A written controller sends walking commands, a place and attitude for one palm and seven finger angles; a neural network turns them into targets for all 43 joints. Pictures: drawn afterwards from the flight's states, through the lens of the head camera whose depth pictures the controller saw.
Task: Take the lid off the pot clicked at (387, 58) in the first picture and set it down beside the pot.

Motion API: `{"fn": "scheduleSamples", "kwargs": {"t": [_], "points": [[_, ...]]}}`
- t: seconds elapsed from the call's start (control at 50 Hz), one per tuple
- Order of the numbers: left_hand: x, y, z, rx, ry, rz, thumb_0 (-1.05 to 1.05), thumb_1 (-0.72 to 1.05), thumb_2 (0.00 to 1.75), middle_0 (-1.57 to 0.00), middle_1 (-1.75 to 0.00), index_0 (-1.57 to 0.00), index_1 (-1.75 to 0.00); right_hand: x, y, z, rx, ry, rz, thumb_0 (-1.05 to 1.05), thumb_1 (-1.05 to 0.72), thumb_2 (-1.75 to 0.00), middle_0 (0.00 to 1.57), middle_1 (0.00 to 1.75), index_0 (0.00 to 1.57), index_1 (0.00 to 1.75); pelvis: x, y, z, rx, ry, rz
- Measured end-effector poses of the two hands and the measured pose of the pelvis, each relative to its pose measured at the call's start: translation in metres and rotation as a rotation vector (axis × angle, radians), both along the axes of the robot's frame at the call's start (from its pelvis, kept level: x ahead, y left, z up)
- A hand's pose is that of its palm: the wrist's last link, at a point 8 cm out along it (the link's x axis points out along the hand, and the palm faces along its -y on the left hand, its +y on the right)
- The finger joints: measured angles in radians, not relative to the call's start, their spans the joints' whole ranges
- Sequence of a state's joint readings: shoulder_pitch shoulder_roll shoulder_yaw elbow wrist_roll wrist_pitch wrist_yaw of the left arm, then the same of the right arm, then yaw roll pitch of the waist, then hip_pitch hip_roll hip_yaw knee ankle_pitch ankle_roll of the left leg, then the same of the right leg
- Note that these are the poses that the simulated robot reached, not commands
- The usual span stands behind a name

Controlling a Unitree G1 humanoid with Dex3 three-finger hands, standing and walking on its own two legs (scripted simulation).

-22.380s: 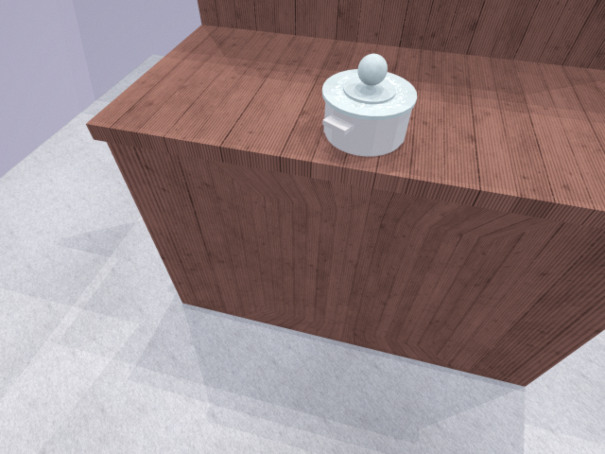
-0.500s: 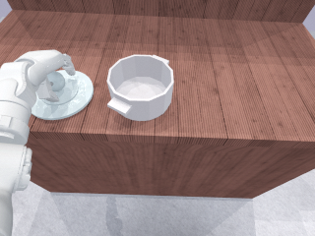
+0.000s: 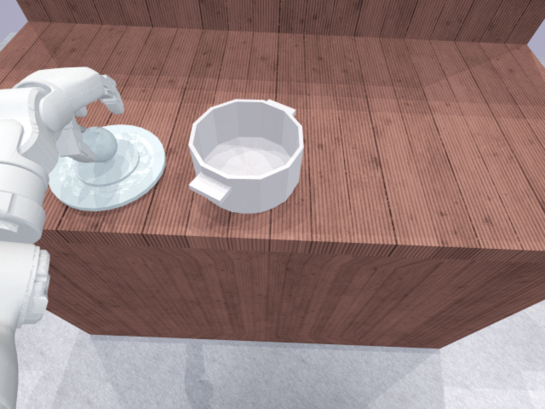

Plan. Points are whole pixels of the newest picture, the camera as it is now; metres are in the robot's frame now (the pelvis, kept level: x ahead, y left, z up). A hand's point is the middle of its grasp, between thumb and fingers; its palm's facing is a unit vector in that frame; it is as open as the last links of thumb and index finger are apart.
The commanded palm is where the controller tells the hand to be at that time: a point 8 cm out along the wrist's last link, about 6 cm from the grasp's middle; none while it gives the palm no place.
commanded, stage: raise the empty hand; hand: left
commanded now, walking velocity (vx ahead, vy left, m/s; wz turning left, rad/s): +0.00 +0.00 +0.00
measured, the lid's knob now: (97, 144) +0.49 +0.25 +0.10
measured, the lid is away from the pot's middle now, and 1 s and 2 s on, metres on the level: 0.23 0.23 0.23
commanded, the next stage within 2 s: draw the hand back to the body in 0.96 s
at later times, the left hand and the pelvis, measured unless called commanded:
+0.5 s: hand (59, 96) +0.47 +0.25 +0.20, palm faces -0.28 -0.05 -0.96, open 11.0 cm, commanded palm +0.47 +0.25 +0.27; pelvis +0.00 +0.00 +0.00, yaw +1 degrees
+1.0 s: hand (35, 60) +0.48 +0.25 +0.25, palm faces -0.23 -0.06 -0.97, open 11.0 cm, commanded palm +0.47 +0.25 +0.30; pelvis +0.00 -0.01 +0.01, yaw +1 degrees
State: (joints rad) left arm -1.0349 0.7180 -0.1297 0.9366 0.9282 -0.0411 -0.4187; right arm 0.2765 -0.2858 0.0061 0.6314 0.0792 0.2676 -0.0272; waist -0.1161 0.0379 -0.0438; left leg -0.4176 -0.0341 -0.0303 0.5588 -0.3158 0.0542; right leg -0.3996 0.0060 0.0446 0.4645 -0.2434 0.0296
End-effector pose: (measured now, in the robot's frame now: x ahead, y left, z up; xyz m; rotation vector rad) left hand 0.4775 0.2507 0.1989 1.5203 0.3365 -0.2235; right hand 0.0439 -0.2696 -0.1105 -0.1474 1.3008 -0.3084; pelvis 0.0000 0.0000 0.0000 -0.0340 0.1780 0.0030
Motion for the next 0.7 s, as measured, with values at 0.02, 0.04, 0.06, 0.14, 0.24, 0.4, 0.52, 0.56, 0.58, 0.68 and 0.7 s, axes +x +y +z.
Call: {"fn": "scheduleSamples", "kwargs": {"t": [0.02,0.04,0.06,0.14,0.24,0.4,0.52,0.56,0.58,0.68,0.7], "points": [[0.0,-0.001,0.002,-0.002,-0.004,-0.001,0.0,-0.12,0.91,-0.5,-0.6,-0.5,-0.6,0.001,0.0,0.0,0.002,-0.004,0.002,0.0,-0.9,-0.89,0.2,0.3,0.2,0.3,0.0,0.0,0.0,0.0,-0.002,0.0],[0.0,-0.002,0.005,-0.002,-0.009,-0.002,0.0,-0.13,0.91,-0.5,-0.6,-0.5,-0.6,0.003,0.001,0.0,0.004,-0.008,0.003,0.0,-0.9,-0.89,0.2,0.3,0.2,0.3,0.0,0.0,0.0,0.001,-0.003,0.0],[0.0,-0.003,0.008,-0.001,-0.016,-0.005,0.0,-0.13,0.91,-0.5,-0.6,-0.5,-0.6,0.004,0.001,0.0,0.006,-0.013,0.005,0.0,-0.9,-0.89,0.2,0.3,0.2,0.3,0.001,0.0,0.001,0.001,-0.004,0.0],[0.0,-0.003,0.016,-0.01,-0.027,0.009,0.0,-0.13,0.91,-0.5,-0.6,-0.5,-0.6,0.011,0.003,0.001,0.015,-0.037,0.013,0.0,-0.9,-0.89,0.2,0.3,0.2,0.3,0.001,0.0,0.001,0.002,-0.011,-0.001],[-0.002,0.0,0.028,0.01,-0.038,0.029,0.0,-0.13,0.91,-0.5,-0.6,-0.5,-0.6,0.018,0.004,0.002,0.02,-0.058,0.022,0.0,-0.9,-0.89,0.2,0.3,0.2,0.3,0.0,-0.001,0.002,0.003,-0.018,0.0],[-0.007,0.0,0.048,0.016,-0.059,0.048,0.0,-0.13,0.91,-0.5,-0.6,-0.5,-0.6,0.025,0.004,0.003,0.023,-0.072,0.045,0.0,-0.9,-0.89,0.2,0.3,0.2,0.3,-0.001,-0.002,0.003,0.005,-0.026,0.009],[-0.009,-0.001,0.061,0.013,-0.076,0.064,0.0,-0.13,0.91,-0.5,-0.6,-0.5,-0.6,0.028,0.002,0.005,0.019,-0.084,0.055,0.0,-0.9,-0.89,0.2,0.3,0.2,0.3,-0.003,-0.003,0.004,0.006,-0.032,0.011],[-0.009,-0.001,0.066,0.014,-0.087,0.068,0.0,-0.13,0.91,-0.5,-0.6,-0.5,-0.6,0.028,0.001,0.005,0.019,-0.09,0.055,0.0,-0.9,-0.89,0.2,0.3,0.2,0.3,-0.004,-0.003,0.004,0.006,-0.034,0.011],[-0.009,-0.001,0.069,0.017,-0.089,0.073,0.0,-0.13,0.91,-0.5,-0.6,-0.5,-0.6,0.028,0.001,0.005,0.018,-0.092,0.055,0.0,-0.9,-0.89,0.2,0.3,0.2,0.3,-0.004,-0.003,0.004,0.007,-0.035,0.011],[-0.011,-0.001,0.08,0.019,-0.106,0.091,0.0,-0.13,0.91,-0.5,-0.6,-0.5,-0.6,0.025,0.0,0.006,0.02,-0.094,0.057,0.0,-0.9,-0.89,0.2,0.3,0.2,0.3,-0.005,-0.004,0.005,0.008,-0.039,0.009],[-0.011,-0.001,0.083,0.022,-0.111,0.094,0.0,-0.13,0.91,-0.5,-0.6,-0.5,-0.6,0.025,0.0,0.006,0.02,-0.095,0.057,0.0,-0.9,-0.89,0.2,0.3,0.2,0.3,-0.005,-0.004,0.005,0.008,-0.04,0.01]]}}
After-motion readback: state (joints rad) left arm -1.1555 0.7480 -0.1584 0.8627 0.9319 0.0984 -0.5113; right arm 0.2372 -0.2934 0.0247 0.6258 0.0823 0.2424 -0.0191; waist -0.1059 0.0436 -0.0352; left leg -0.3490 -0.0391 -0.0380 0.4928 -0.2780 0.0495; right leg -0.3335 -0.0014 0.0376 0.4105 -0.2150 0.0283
